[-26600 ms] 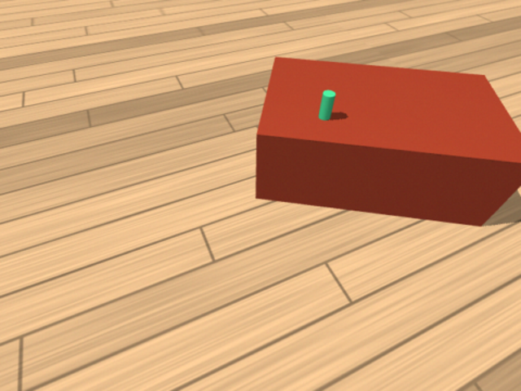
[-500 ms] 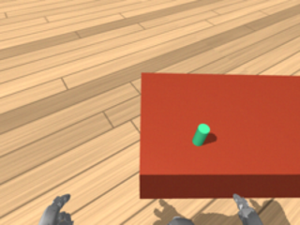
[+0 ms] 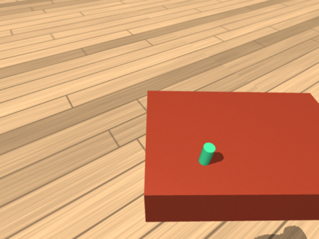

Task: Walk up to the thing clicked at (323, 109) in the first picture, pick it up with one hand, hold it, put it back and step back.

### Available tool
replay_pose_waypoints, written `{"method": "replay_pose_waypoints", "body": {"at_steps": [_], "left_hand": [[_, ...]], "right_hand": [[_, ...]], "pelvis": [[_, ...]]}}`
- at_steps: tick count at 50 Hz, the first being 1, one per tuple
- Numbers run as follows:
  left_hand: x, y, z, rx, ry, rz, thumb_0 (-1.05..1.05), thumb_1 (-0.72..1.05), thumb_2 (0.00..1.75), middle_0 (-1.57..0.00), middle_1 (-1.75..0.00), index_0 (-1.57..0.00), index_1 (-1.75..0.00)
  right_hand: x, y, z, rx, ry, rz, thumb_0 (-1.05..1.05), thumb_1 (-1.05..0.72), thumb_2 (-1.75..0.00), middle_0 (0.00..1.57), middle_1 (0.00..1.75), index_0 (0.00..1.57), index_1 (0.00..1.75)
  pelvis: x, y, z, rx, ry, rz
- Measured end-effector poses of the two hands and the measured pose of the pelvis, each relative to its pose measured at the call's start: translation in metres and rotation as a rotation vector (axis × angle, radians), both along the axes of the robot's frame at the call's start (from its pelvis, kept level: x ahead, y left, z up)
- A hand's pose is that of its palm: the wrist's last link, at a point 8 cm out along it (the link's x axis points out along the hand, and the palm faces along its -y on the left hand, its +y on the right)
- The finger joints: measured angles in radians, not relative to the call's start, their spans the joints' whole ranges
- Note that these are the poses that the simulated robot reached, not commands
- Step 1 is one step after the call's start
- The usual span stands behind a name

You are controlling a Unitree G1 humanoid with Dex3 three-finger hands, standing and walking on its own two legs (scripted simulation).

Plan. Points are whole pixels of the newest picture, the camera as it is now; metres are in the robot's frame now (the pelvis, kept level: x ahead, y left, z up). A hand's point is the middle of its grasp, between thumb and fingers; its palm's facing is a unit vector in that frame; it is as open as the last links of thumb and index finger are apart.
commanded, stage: stand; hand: right
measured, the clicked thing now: (206, 154) +0.52 -0.23 -0.30
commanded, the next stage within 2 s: step back in 1.90 s
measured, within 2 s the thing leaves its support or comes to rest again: neither
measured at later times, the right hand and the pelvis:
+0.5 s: hand out of the picture +0.02 -0.24 -0.16, palm faces -0.04 +0.94 -0.33, open 7.4 cm; pelvis -0.01 +0.00 +0.01, yaw -1 degrees
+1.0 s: hand out of the picture +0.07 -0.24 -0.15, palm faces -0.03 +0.94 -0.34, open 7.4 cm; pelvis +0.01 +0.01 +0.01, yaw -1 degrees
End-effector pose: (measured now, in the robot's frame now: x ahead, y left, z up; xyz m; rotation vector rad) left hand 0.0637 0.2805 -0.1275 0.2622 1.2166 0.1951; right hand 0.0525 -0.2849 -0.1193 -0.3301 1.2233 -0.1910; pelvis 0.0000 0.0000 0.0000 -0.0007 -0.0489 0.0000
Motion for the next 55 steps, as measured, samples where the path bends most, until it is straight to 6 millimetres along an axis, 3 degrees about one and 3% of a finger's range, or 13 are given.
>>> {"method": "replay_pose_waypoints", "body": {"at_steps": [15, 26, 55], "left_hand": [[-0.021, 0.011, 0.007, 0.019, 0.037, 0.018, 0.01, 0.9, 0.9, -0.2, -0.3, -0.2, -0.3], [-0.03, 0.016, 0.005, 0.02, 0.086, 0.02, 0.01, 0.9, 0.9, -0.2, -0.3, -0.2, -0.3], [0.009, 0.021, 0.011, 0.023, 0.04, -0.004, 0.01, 0.9, 0.9, -0.2, -0.3, -0.2, -0.3]], "right_hand": [[-0.024, -0.003, 0.001, 0.007, 0.049, -0.018, 0.0, -0.9, -0.9, 0.21, 0.3, 0.21, 0.29], [-0.033, 0.001, 0.0, 0.013, 0.091, -0.028, 0.0, -0.91, -0.9, 0.21, 0.3, 0.21, 0.29], [0.012, 0.003, 0.006, 0.006, 0.03, -0.02, 0.0, -0.91, -0.9, 0.21, 0.3, 0.21, 0.29]], "pelvis": [[-0.014, 0.0, 0.006, 0.001, -0.011, -0.007], [-0.012, 0.004, 0.006, 0.002, 0.002, -0.009], [0.007, 0.011, 0.009, 0.0, 0.01, -0.012]]}}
